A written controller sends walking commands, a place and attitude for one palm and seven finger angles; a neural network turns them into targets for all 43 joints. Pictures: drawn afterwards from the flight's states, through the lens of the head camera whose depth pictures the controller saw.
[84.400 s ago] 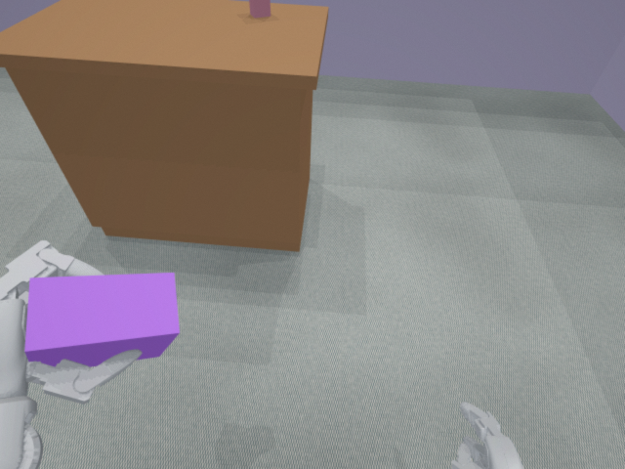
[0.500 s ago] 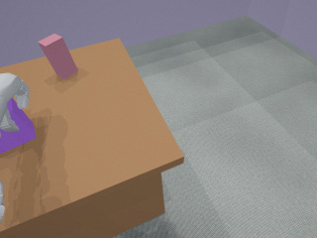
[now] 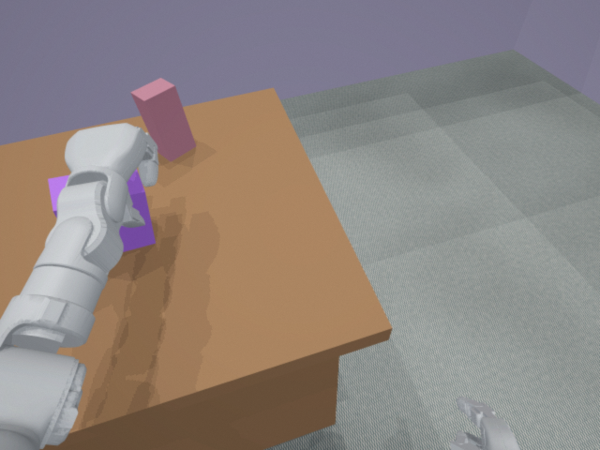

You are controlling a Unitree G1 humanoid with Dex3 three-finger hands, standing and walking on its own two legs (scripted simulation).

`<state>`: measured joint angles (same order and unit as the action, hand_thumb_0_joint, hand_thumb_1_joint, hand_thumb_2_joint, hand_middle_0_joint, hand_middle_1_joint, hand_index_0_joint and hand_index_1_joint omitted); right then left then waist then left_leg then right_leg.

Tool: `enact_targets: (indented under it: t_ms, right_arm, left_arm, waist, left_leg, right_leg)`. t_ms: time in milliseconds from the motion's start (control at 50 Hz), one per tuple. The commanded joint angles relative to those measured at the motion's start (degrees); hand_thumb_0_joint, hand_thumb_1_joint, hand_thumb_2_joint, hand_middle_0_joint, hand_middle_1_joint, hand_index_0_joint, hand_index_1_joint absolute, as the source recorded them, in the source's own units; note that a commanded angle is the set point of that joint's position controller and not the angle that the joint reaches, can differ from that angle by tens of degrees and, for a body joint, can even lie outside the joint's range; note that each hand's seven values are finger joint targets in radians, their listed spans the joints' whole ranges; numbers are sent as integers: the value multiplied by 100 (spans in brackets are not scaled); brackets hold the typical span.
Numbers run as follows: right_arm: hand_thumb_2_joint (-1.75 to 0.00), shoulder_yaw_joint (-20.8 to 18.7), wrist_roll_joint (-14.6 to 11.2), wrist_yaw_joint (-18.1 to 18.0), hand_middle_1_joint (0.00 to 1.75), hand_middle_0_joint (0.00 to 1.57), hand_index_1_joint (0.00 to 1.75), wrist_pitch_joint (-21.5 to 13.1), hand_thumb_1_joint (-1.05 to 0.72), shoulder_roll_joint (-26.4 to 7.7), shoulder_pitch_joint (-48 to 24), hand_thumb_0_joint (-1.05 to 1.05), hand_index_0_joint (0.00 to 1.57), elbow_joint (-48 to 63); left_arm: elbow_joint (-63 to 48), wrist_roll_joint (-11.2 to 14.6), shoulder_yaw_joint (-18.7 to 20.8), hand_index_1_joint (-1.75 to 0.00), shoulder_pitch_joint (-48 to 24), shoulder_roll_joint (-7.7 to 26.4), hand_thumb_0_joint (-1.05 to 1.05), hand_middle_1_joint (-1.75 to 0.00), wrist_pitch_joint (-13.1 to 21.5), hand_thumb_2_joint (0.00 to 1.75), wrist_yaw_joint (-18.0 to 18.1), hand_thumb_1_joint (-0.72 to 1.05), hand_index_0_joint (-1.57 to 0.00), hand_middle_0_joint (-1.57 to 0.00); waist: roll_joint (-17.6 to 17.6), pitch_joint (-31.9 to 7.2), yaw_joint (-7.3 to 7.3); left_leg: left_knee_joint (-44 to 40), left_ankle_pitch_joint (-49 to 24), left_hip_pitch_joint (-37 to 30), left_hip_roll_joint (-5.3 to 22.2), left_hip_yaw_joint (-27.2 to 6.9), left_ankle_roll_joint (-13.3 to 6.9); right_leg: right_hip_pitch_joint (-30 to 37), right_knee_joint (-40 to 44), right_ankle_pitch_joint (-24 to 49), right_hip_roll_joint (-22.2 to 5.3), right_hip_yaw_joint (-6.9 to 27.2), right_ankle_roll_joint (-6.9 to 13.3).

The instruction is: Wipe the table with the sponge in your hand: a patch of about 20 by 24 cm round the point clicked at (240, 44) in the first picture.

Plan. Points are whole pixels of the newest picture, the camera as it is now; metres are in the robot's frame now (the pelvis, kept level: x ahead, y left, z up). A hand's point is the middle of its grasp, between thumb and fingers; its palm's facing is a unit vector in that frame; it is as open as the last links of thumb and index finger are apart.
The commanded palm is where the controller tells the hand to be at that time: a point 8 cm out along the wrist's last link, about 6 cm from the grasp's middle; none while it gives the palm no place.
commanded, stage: slide across to the middle lane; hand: left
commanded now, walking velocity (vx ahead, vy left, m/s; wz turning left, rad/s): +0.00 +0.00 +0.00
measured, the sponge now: (109, 222) +0.38 +0.32 +0.09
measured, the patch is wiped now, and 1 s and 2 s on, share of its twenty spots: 0.85 0.85 0.85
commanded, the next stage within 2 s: wipe back along the middle lane in 0.12 s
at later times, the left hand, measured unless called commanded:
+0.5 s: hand (146, 196) +0.39 +0.25 +0.14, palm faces +0.00 -0.02 -1.00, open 7.6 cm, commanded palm +0.36 +0.24 +0.19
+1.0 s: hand (147, 221) +0.35 +0.23 +0.14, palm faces +0.04 -0.01 -1.00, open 7.1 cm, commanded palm +0.31 +0.22 +0.17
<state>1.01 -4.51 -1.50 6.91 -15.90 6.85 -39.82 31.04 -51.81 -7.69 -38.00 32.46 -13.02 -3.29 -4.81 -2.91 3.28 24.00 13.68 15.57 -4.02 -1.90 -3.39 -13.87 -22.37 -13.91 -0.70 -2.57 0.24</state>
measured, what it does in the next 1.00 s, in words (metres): stands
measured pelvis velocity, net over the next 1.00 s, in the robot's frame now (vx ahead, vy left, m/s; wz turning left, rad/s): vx -0.01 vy -0.03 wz -0.03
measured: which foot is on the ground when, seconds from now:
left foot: down 0.00-1.00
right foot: down 0.00-1.00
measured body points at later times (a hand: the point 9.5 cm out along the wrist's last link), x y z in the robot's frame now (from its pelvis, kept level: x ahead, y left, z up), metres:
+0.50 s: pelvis +0.00 -0.02 +0.00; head +0.02 -0.06 +0.45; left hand +0.38 +0.24 +0.20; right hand +0.18 -0.26 -0.12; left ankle -0.02 +0.08 -0.74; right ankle -0.03 -0.12 -0.74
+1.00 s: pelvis -0.01 -0.03 +0.00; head -0.01 -0.07 +0.45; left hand +0.34 +0.23 +0.19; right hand +0.19 -0.26 -0.11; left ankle -0.02 +0.08 -0.74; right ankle -0.03 -0.12 -0.74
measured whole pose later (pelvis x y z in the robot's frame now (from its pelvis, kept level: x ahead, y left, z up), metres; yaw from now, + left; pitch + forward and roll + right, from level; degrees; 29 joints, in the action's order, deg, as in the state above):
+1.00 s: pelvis -0.01 -0.03 +0.00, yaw -2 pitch +2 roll +0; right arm 2.4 -4.9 -1.3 9.1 -16.7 4.1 -37.4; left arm 13.4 -53.1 -8.5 -21.9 29.5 -25.6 -3.7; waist -5.9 -2.8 3.2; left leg 24.2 14.1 11.6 -2.0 -0.6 -1.7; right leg -11.4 -24.3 -14.6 1.3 -1.2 2.0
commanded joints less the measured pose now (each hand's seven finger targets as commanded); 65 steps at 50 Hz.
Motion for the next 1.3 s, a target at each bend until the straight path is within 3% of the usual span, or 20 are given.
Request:
enact_targets:
  t_ms: [0, 40, 80, 160, 220, 380, 420, 480, 500, 580, 600, 680, 700, 780, 800, 820, 980, 1060, 1120, 1280]
  right_arm:
    - [-90, -169, 39, 28, 30, 20, 30, -142, -90, -771, -472, 0, 20, 738]
    - [-90, -168, 60, 79, 30, 20, 30, -107, -90, -754, -526, 0, 20, 777]
    - [-90, -147, 66, 79, 30, 20, 30, -107, -90, -756, -638, 0, 20, 845]
    - [-90, -129, 63, 64, 30, 20, 30, -76, -90, -738, -685, 0, 20, 855]
    - [-90, -117, 56, 20, 30, 20, 30, -74, -90, -765, -670, 0, 20, 802]
    - [-90, -100, 26, 30, 30, 20, 30, -83, -90, -715, -780, 0, 20, 1064]
    - [-90, -96, 32, 36, 30, 20, 30, -57, -90, -744, -751, 0, 20, 1030]
    - [-90, -97, 8, 41, 30, 20, 30, -59, -90, -695, -883, 0, 20, 1119]
    - [-90, -121, 25, 40, 30, 20, 30, -52, -90, -762, -819, 0, 20, 1050]
    - [-90, -121, 0, 50, 30, 20, 30, -52, -90, -692, -985, 0, 20, 1165]
    - [-90, -139, 18, 43, 30, 20, 30, -47, -90, -749, -938, 0, 20, 1076]
    - [-90, -126, -9, 40, 30, 20, 30, -46, -90, -697, -1093, 0, 20, 1163]
    - [-90, -135, -2, 24, 30, 20, 30, -44, -90, -737, -1054, 0, 20, 1084]
    - [-90, -91, -49, -10, 30, 20, 30, -44, -90, -687, -1182, 0, 20, 1121]
    - [-90, -102, -38, -20, 30, 20, 30, -47, -90, -730, -1132, 0, 20, 1043]
    - [-90, -94, -41, -16, 30, 20, 30, -34, -90, -733, -1153, 0, 20, 1056]
    - [-90, -73, -48, 67, 30, 20, 30, -52, -90, -622, -1349, 0, 20, 1314]
    - [-90, -88, -31, 145, 30, 20, 30, -57, -90, -615, -1379, 0, 20, 1325]
    - [-90, -68, -43, 186, 30, 20, 30, -46, -90, -601, -1481, 0, 20, 1334]
    - [-90, -13, -46, 170, 30, 20, 30, -16, -90, -585, -1714, 0, 20, 1385]
  left_arm:
    - [-1395, -84, 372, -160, -2297, 1039, 0, -160, -384, 130, 97, 10, -120, -120]
    - [-1553, -264, 360, -160, -2174, 1023, 0, -160, -583, 130, 96, 10, -120, -120]
    - [-1661, -181, 568, -160, -2001, 1136, 0, -160, -709, 130, 82, 10, -120, -120]
    - [-1731, -120, 270, -160, -1959, 825, 0, -160, -897, 130, -29, 10, -120, -120]
    - [-1540, -190, 332, -160, -1979, 994, 0, -160, -1007, 130, -123, 10, -120, -120]
    - [-1987, -133, 540, -160, -977, 1075, 0, -160, -818, 130, -353, 10, -120, -120]
    - [-1953, -118, 567, -160, -707, 1089, 0, -160, -804, 130, -337, 10, -120, -120]
    - [-2177, 1, 389, -160, -635, 770, 0, -160, -796, 130, -348, 10, -120, -120]
    - [-2055, -32, 669, -160, -361, 1105, 0, -160, -821, 130, -291, 10, -120, -120]
    - [-2429, 24, 393, -160, -214, 699, 0, -160, -873, 130, -243, 10, -120, -120]
    - [-2281, -26, 575, -160, -69, 940, 0, -160, -904, 130, -193, 10, -120, -120]
    - [-2558, 35, 365, -160, 36, 647, 0, -160, -1003, 130, -166, 10, -120, -120]
    - [-2348, -3, 533, -160, 189, 879, 0, -160, -1048, 130, -130, 10, -120, -120]
    - [-2296, 79, 195, -160, 126, 463, 0, -160, -1162, 130, -177, 10, -120, -120]
    - [-2118, 51, 342, -160, 222, 666, 0, -160, -1190, 130, -154, 10, -120, -120]
    - [-2146, 40, 251, -160, 220, 577, 0, -160, -1210, 130, -157, 10, -120, -120]
    - [-2801, 163, -10, -160, 854, 26, 0, -160, -1231, 130, -193, 10, -120, -120]
    - [-3079, 231, 22, -160, 1716, -112, 0, -160, -1334, 130, -113, 10, -120, -120]
    - [-3331, 198, -268, -160, 1704, -414, 0, -160, -1503, 130, -74, 10, -120, -120]
    - [-3839, 170, -60, -160, 2106, -177, 0, -160, -1958, 130, 24, 10, -120, -120]
  waist:
    - [158, -1934, -161]
    - [106, -2013, -99]
    - [209, -2091, -27]
    - [385, -2114, -112]
    - [490, -1959, -157]
    - [414, -1896, -32]
    - [404, -1654, -32]
    - [437, -1456, -48]
    - [453, -1423, 15]
    - [447, -1438, -2]
    - [493, -1363, 26]
    - [441, -1345, 9]
    - [465, -1203, 35]
    - [645, -1011, -56]
    - [688, -936, -27]
    - [584, -936, -39]
    - [537, -1316, 75]
    - [716, -1145, 150]
    - [662, -887, 108]
    - [729, -942, 201]
  left_leg:
    - [47, -3462, -1343, 312, -239, 438]
    - [83, -3687, -1399, 322, -226, 443]
    - [84, -3767, -1353, 313, -195, 429]
    - [136, -3542, -1340, 257, -96, 322]
    - [106, -3166, -1244, 224, -41, 243]
    - [67, -2939, -1059, 197, 36, 86]
    - [28, -2662, -975, 196, 47, 76]
    - [-37, -2391, -877, 199, 75, 60]
    - [-29, -2290, -855, 189, 70, 46]
    - [-89, -2153, -812, 178, 89, 54]
    - [-77, -2009, -801, 179, 79, 44]
    - [-137, -1857, -757, 167, 99, 49]
    - [-115, -1721, -726, 160, 98, 34]
    - [-222, -1408, -625, 184, 101, 43]
    - [-195, -1331, -633, 188, 91, 37]
    - [-211, -1315, -617, 185, 89, 54]
    - [-118, -1700, -739, 205, 62, 63]
    - [-22, -1923, -747, 227, 70, 76]
    - [-62, -1839, -708, 258, 54, 102]
    - [-55, -1833, -676, 258, 68, 130]
  right_leg:
    - [558, -37, 2094, 204, 0, 407]
    - [577, -54, 2159, 220, -7, 416]
    - [770, -54, 2345, 215, 21, 440]
    - [866, -81, 2608, 182, 31, 373]
    - [876, -59, 2577, 182, 52, 378]
    - [1187, -92, 2758, 150, 153, 373]
    - [1061, -73, 2566, 168, 128, 359]
    - [998, -9, 2390, 156, 150, 360]
    - [1017, -27, 2340, 170, 182, 359]
    - [1046, -9, 2195, 167, 205, 355]
    - [986, -3, 2079, 179, 234, 350]
    - [1018, 20, 1945, 173, 255, 350]
    - [947, 33, 1820, 181, 284, 343]
    - [823, 114, 1500, 173, 254, 314]
    - [760, 114, 1429, 182, 278, 308]
    - [752, 113, 1397, 180, 251, 309]
    - [972, -55, 1778, 177, 251, 340]
    - [937, -122, 2112, 193, 225, 305]
    - [757, -132, 1929, 209, 204, 317]
    - [881, -241, 1961, 231, 337, 346]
